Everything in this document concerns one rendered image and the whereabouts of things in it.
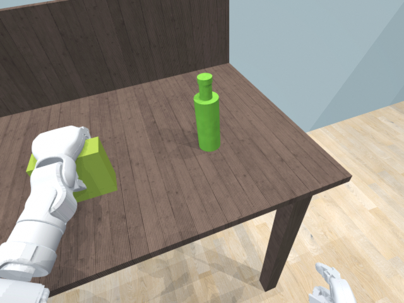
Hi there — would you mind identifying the left robot hand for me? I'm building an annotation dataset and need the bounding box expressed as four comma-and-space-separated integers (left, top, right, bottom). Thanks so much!
32, 126, 91, 192

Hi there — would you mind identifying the robot left forearm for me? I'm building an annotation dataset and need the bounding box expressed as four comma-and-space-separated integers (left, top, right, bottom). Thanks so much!
0, 153, 77, 282

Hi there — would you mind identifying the right robot hand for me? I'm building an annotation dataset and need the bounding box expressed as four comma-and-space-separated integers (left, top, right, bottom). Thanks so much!
309, 263, 357, 303

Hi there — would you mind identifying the table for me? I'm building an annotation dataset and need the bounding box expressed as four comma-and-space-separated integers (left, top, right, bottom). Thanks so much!
0, 0, 352, 297

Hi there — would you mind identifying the robot left upper arm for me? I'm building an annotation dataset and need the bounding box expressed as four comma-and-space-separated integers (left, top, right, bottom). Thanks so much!
0, 278, 50, 303

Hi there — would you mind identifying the sponge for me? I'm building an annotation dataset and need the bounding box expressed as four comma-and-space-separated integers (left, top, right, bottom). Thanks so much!
26, 136, 117, 203

